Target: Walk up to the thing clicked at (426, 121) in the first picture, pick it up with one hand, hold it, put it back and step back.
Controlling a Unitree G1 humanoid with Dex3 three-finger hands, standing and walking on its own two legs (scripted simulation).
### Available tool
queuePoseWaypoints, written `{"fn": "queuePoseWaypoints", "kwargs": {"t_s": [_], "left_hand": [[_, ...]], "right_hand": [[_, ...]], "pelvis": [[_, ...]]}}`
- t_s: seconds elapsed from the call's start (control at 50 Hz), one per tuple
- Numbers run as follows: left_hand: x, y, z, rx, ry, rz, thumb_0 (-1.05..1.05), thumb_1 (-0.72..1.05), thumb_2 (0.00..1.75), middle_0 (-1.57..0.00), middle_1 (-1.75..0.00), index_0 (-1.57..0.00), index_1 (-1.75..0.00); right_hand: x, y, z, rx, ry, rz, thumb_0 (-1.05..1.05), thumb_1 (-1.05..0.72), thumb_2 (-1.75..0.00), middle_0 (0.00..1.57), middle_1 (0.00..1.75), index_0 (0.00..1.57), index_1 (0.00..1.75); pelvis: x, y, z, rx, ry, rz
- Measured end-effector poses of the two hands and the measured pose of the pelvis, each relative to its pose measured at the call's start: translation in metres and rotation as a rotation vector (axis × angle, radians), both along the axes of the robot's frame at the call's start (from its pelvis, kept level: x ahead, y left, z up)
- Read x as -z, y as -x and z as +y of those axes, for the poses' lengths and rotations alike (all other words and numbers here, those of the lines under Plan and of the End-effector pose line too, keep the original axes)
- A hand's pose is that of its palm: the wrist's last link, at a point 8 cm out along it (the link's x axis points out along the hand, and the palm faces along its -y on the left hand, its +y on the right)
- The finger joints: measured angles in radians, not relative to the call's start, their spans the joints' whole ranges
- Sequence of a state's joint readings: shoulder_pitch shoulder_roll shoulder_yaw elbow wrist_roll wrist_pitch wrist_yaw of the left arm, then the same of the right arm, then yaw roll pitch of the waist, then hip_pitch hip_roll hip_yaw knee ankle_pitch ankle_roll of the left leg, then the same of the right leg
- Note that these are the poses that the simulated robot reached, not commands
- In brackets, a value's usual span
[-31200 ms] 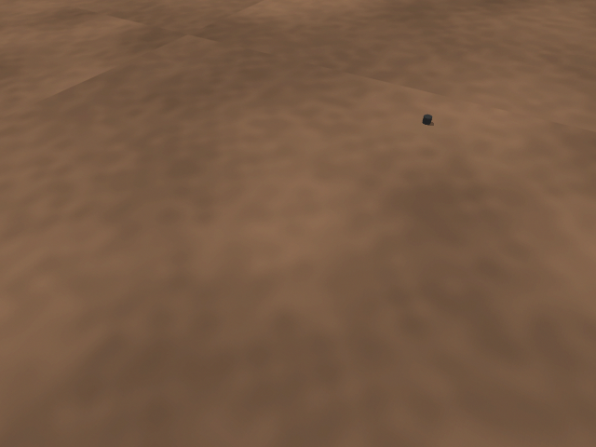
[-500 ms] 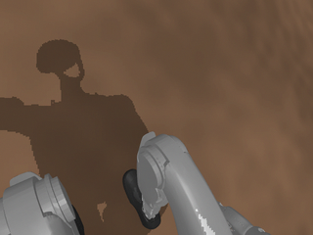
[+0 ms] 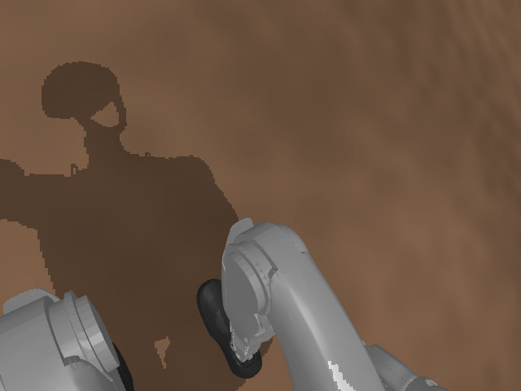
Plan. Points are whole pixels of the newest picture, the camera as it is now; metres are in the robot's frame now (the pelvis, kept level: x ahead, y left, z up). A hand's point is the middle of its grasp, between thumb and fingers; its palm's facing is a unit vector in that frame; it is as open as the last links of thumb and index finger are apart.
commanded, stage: open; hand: left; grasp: from above
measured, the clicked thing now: out of the picture +0.44 +0.36 -0.28
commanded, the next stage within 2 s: withdraw in 0.80 s
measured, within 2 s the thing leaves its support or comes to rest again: neither
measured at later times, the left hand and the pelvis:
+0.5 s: hand out of the picture +0.43 +0.35 -0.26, palm faces -0.42 -0.18 -0.89, open 12.2 cm; pelvis +0.00 +0.00 +0.00, yaw +0 degrees
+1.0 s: hand out of the picture +0.43 +0.35 -0.25, palm faces -0.42 -0.19 -0.89, open 13.7 cm; pelvis +0.00 +0.00 +0.00, yaw +0 degrees
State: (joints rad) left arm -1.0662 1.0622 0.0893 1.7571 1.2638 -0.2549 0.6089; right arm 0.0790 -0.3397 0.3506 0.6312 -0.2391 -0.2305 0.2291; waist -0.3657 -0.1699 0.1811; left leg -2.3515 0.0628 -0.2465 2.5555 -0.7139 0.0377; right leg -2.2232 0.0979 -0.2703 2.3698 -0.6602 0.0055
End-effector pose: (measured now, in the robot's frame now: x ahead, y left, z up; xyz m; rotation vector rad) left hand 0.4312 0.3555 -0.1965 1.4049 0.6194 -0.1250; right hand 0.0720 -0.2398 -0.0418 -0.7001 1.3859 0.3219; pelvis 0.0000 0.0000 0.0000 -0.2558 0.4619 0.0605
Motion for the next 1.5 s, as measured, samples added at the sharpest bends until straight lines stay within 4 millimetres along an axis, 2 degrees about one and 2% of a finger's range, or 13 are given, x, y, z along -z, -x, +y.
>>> {"fn": "queuePoseWaypoints", "kwargs": {"t_s": [0.22, 0.46, 0.76, 1.02, 1.08, 1.14, 1.24, 1.34, 1.42, 1.5], "left_hand": [[0.002, 0.002, 0.0, 0.006, 0.005, -0.003, 0.0, 0.09, 0.44, -0.63, -0.71, -0.59, -0.6], [0.002, -0.005, 0.001, 0.009, -0.012, -0.014, 0.0, -0.16, 0.66, -0.35, -0.84, -0.37, -0.8], [0.001, 0.0, 0.002, -0.012, 0.004, 0.005, 0.0, -0.36, 0.83, -0.16, -1.0, -0.19, -0.97], [-0.001, -0.005, 0.002, 0.018, 0.009, -0.031, 0.0, -0.45, 0.93, -0.1, -1.05, -0.12, -1.02], [-0.011, -0.012, 0.004, 0.039, -0.008, -0.068, 0.0, -0.47, 0.95, -0.09, -1.03, -0.11, -1.01], [-0.031, -0.018, 0.009, 0.042, -0.034, -0.122, 0.0, -0.48, 0.96, -0.09, -1.02, -0.1, -1.0], [-0.081, -0.023, 0.021, 0.021, -0.091, -0.187, 0.0, -0.5, 0.97, -0.09, -1.0, -0.09, -0.99], [-0.13, -0.013, 0.029, -0.025, -0.138, -0.121, 0.0, -0.51, 0.99, -0.08, -0.99, -0.08, -0.98], [-0.153, -0.003, 0.022, -0.034, -0.112, -0.028, 0.0, -0.52, 1.0, -0.08, -0.99, -0.08, -0.99], [-0.16, 0.005, 0.005, -0.002, -0.05, 0.035, 0.0, -0.52, 1.01, -0.08, -1.0, -0.07, -1.0]], "right_hand": [[-0.004, 0.0, 0.002, -0.009, 0.008, -0.003, 0.0, -0.91, -0.9, 0.2, 0.3, 0.2, 0.3], [-0.005, -0.005, 0.002, -0.019, 0.002, -0.005, 0.0, -0.91, -0.9, 0.2, 0.31, 0.2, 0.3], [-0.003, -0.002, 0.001, -0.009, -0.002, -0.001, 0.0, -0.9, -0.9, 0.2, 0.31, 0.2, 0.3], [-0.005, 0.0, 0.001, -0.011, 0.011, 0.002, 0.0, -0.9, -0.9, 0.2, 0.3, 0.2, 0.3], [-0.005, -0.002, 0.001, -0.005, 0.009, -0.003, 0.0, -0.9, -0.9, 0.2, 0.3, 0.2, 0.3], [-0.004, -0.006, 0.0, 0.014, -0.002, -0.016, 0.0, -0.91, -0.9, 0.2, 0.3, 0.2, 0.3], [0.005, -0.019, -0.003, 0.064, -0.051, -0.049, 0.0, -0.91, -0.9, 0.2, 0.3, 0.2, 0.3], [0.013, -0.037, -0.004, 0.123, -0.111, -0.097, 0.01, -0.91, -0.9, 0.2, 0.3, 0.2, 0.3], [0.01, -0.046, -0.004, 0.153, -0.137, -0.127, 0.0, -0.91, -0.9, 0.2, 0.3, 0.2, 0.3], [0.0, -0.045, -0.009, 0.169, -0.111, -0.136, 0.0, -0.91, -0.9, 0.2, 0.3, 0.2, 0.3]], "pelvis": [[0.0, 0.001, 0.002, 0.0, 0.008, -0.005], [0.0, 0.0, 0.002, -0.001, 0.011, 0.0], [-0.001, 0.001, 0.001, -0.002, 0.006, -0.004], [0.0, 0.001, 0.001, 0.001, 0.009, -0.005], [-0.001, 0.0, 0.001, -0.002, 0.007, 0.003], [-0.002, -0.003, 0.0, -0.005, 0.002, 0.02], [-0.007, -0.007, -0.001, -0.017, -0.01, 0.069], [-0.021, -0.005, -0.002, -0.034, -0.036, 0.098], [-0.036, 0.0, -0.004, -0.052, -0.061, 0.101], [-0.049, 0.005, -0.007, -0.066, -0.078, 0.098]]}}
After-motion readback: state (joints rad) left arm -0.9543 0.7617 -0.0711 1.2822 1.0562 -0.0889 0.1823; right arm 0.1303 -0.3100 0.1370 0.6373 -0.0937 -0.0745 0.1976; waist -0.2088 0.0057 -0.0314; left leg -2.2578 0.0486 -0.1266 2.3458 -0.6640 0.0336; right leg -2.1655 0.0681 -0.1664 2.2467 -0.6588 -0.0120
